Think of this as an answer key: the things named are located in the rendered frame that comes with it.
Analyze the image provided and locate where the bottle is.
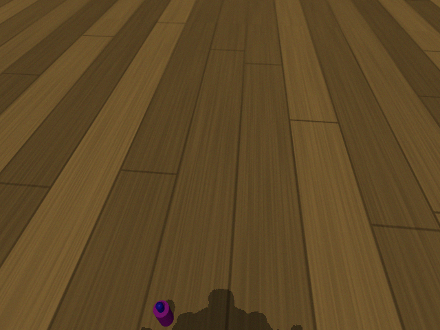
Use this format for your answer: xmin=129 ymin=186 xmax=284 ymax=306
xmin=153 ymin=300 xmax=174 ymax=327

